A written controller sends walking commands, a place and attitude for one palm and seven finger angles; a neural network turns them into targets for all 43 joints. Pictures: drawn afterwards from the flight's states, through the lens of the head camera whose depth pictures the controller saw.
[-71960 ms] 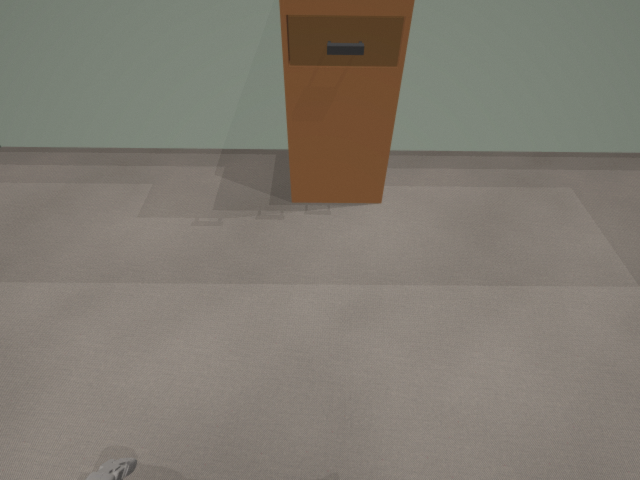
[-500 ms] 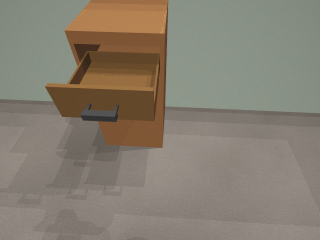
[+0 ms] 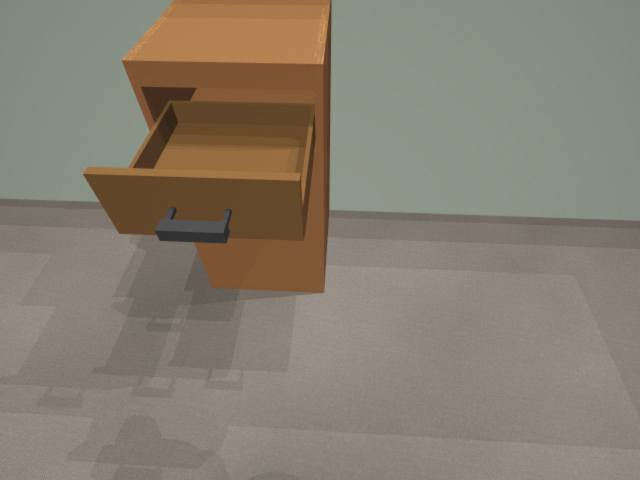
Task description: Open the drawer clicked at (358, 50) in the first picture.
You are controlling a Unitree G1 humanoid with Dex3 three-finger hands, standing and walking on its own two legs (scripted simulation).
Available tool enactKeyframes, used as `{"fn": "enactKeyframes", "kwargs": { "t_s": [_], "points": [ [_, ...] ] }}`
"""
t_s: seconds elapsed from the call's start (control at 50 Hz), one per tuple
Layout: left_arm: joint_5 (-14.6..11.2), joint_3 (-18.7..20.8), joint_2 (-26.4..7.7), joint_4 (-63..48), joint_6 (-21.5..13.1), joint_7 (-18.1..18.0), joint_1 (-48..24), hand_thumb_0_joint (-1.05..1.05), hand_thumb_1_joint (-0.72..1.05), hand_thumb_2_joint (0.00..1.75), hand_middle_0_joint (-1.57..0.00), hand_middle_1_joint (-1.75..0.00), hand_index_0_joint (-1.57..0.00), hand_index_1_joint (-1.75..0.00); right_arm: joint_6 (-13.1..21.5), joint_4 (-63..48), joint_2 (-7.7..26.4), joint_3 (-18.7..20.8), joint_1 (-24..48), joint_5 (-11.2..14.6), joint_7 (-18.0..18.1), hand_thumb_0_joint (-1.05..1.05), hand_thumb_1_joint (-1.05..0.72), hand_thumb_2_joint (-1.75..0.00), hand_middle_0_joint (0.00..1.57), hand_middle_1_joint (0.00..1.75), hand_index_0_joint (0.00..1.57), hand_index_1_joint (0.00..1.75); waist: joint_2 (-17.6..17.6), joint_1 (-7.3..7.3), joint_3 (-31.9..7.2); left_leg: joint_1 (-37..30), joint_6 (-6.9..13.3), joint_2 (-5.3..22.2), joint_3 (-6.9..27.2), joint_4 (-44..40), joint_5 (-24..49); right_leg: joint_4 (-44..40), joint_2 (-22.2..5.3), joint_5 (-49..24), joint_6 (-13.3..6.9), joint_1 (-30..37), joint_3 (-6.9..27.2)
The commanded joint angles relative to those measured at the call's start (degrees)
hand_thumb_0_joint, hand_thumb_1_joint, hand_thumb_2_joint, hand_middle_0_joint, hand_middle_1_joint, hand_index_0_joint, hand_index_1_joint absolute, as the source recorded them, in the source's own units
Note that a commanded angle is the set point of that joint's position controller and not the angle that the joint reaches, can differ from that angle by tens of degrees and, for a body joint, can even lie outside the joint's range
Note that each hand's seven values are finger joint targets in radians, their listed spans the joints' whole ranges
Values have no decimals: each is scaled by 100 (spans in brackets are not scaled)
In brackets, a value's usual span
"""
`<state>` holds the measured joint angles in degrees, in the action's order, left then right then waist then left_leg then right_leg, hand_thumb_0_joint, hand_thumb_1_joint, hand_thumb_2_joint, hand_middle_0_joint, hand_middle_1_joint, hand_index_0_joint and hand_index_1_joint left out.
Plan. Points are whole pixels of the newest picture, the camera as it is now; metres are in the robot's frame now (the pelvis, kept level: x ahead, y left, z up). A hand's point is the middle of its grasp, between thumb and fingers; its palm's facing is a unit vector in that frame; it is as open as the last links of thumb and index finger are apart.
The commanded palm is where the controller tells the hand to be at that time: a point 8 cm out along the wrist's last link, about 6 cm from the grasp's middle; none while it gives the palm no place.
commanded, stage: look to check the result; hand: left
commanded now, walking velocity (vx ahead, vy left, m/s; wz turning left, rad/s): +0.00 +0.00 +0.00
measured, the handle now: (196, 222) +0.54 +0.26 -0.04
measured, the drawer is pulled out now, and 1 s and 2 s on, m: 0.30 0.30 0.30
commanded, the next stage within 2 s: stand and wait in 0.06 s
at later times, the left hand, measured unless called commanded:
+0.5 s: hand out of the picture +0.05 +0.20 -0.17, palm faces -0.01 -0.96 -0.28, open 7.3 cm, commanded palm none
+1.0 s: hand out of the picture +0.09 +0.22 -0.16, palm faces -0.02 -0.95 -0.31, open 7.4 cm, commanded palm none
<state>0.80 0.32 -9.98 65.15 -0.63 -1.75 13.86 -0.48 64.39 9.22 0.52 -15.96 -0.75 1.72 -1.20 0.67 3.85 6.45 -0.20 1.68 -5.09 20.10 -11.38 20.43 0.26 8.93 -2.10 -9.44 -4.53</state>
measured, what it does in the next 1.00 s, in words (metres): stands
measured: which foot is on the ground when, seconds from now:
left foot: down 0.00-1.00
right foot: down 0.00-1.00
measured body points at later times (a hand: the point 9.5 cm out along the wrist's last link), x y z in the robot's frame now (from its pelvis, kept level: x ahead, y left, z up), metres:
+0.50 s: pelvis +0.01 -0.01 +0.00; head +0.03 -0.02 +0.45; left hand +0.05 +0.25 -0.14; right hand +0.02 -0.26 -0.16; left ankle +0.00 +0.12 -0.75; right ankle +0.03 -0.09 -0.75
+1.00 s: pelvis +0.02 +0.00 +0.00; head +0.04 -0.01 +0.45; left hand +0.09 +0.27 -0.14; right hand +0.06 -0.27 -0.15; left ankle +0.00 +0.12 -0.75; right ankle +0.03 -0.09 -0.75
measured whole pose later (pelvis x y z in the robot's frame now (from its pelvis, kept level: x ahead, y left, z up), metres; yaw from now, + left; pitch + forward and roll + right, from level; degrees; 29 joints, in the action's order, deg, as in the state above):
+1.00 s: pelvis +0.02 +0.00 +0.00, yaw +0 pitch -1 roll +0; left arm 0.8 0.8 -15.5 64.6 -1.2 -1.1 7.6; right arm -0.4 64.0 15.6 0.6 -9.4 -0.8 1.0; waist -1.3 0.8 3.8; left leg 3.9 -0.8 2.2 -5.0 16.6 -11.4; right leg 16.9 1.0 8.9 -2.3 -6.8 -4.6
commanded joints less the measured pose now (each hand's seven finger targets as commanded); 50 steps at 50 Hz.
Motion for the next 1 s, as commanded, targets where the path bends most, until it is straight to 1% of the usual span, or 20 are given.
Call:
{"fn": "enactKeyframes", "kwargs": {
  "t_s": [0.0,0.04,0.18,0.22,0.28,0.34,0.38,0.4,0.42,0.52,0.54,0.62,0.64,0.72,0.74,0.78,0.86,0.9,0.92,0.98],
  "points": [
    [-8,166,-880,-160,-86,-40,161,0,90,90,-20,-30,-20,-30,58,-70,665,141,-350,5,17,0,-90,-90,20,30,20,30,106,7,126,207,132,485,568,-430,137,-543,-659,15,-39,-58,707],
    [-2,173,-902,-168,-93,-45,132,0,90,90,-20,-30,-20,-30,50,-83,680,149,-307,3,16,0,-90,-90,20,30,20,30,17,18,80,151,129,506,559,-421,116,-573,-660,23,-38,-57,720],
    [-10,202,-1043,-192,-106,-32,-32,0,90,90,-20,-30,-20,-30,64,-95,828,150,-194,1,9,0,-90,-90,20,30,20,30,116,14,-18,120,112,524,577,-451,273,-559,-679,-252,-39,86,724],
    [-7,207,-1059,-205,-108,-36,-16,0,90,90,-20,-30,-20,-30,56,-114,841,167,-143,6,6,0,-90,-90,20,30,20,30,189,-2,11,64,119,526,579,-453,223,-607,-670,-140,-39,18,735],
    [-7,215,-1135,-225,-100,-23,-142,0,90,90,-20,-30,-20,-30,48,-100,928,163,-101,-7,-7,0,-90,-90,20,30,20,30,110,14,88,155,105,519,569,-479,111,-674,-682,75,-31,9,770],
    [-5,224,-1168,-231,-107,-23,-183,0,90,90,-20,-30,-20,-30,53,-110,967,161,-47,-9,-8,0,-90,-90,20,30,20,30,21,18,-27,80,106,540,581,-470,197,-654,-683,-49,-38,63,773],
    [-7,231,-1223,-240,-115,-17,-233,0,90,90,-20,-30,-20,-30,63,-108,1022,166,-31,-7,-13,0,-90,-90,20,30,20,30,100,10,-114,90,99,541,591,-483,241,-635,-688,-149,-39,161,780],
    [-10,233,-1233,-237,-123,-15,-221,0,90,90,-20,-30,-20,-30,73,-119,1049,166,2,-6,-13,0,-90,-90,20,30,20,30,40,4,-181,44,99,543,578,-477,294,-624,-712,-255,-43,197,779],
    [-7,243,-1242,-235,-129,-22,-220,0,90,90,-20,-30,-20,-30,70,-141,1040,176,34,4,-9,0,-90,-90,20,30,20,30,135,2,-173,-20,104,562,592,-474,373,-603,-693,-384,-42,163,757],
    [-10,253,-1331,-249,-140,-25,-288,0,90,90,-20,-30,-20,-30,71,-152,1142,183,131,5,-7,0,-90,-90,20,30,20,30,130,1,-214,-65,96,561,588,-465,498,-587,-720,-688,-22,240,751],
    [-10,244,-1336,-243,-136,-22,-337,0,90,90,-20,-30,-20,-30,67,-144,1165,178,139,-2,-7,0,-90,-90,20,30,20,30,53,16,-164,-29,89,575,576,-473,494,-593,-732,-694,-18,243,734],
    [-10,253,-1401,-256,-145,-22,-385,0,90,90,-20,-30,-20,-30,68,-166,1226,191,228,5,-11,0,-90,-90,20,30,20,30,128,1,-204,-87,87,583,587,-487,516,-603,-725,-744,-18,266,752],
    [-10,246,-1400,-253,-142,-19,-425,0,90,90,-20,-30,-20,-30,67,-154,1251,186,239,-3,-15,0,-90,-90,20,30,20,30,42,17,-171,-57,83,585,585,-501,491,-629,-737,-684,-14,265,746],
    [-7,265,-1494,-277,-166,-16,-461,0,90,90,-20,-30,-20,-30,87,-187,1328,195,331,5,-21,0,-90,-90,20,30,20,30,99,6,-362,-191,85,605,607,-508,652,-586,-737,-907,-26,361,763],
    [-9,255,-1497,-263,-167,-15,-488,0,90,90,-20,-30,-20,-30,90,-178,1358,198,346,-1,-20,0,-90,-90,20,30,20,30,23,18,-386,-205,80,606,591,-500,695,-590,-758,-981,-19,384,754],
    [-9,258,-1550,-287,-171,-11,-560,0,90,90,-20,-30,-20,-30,99,-198,1410,197,374,3,-24,0,-90,-90,20,30,20,30,112,24,-445,-200,76,619,611,-524,812,-540,-758,-1158,-28,477,734],
    [-8,256,-1587,-284,-158,-4,-615,0,90,90,-20,-30,-20,-30,86,-212,1466,192,484,0,-29,0,-90,-90,20,30,20,30,151,20,-205,-152,76,622,610,-580,696,-607,-747,-986,-10,338,746],
    [-6,260,-1624,-298,-166,2,-636,0,90,90,-20,-30,-20,-30,90,-211,1515,198,513,-1,-36,0,-90,-90,20,30,20,30,74,16,-277,-168,72,614,597,-585,637,-642,-765,-917,-10,382,783],
    [-3,274,-1637,-299,-171,-2,-597,0,90,90,-20,-30,-20,-30,91,-233,1500,199,534,9,-34,0,-90,-90,20,30,20,30,142,7,-344,-264,87,622,615,-564,678,-640,-758,-943,-8,362,781],
    [-6,261,-1688,-318,-173,7,-702,0,90,90,-20,-30,-20,-30,100,-229,1596,199,575,1,-42,0,-90,-90,20,30,20,30,76,27,-415,-240,72,634,615,-590,726,-624,-761,-1004,-12,454,783]
  ]
}}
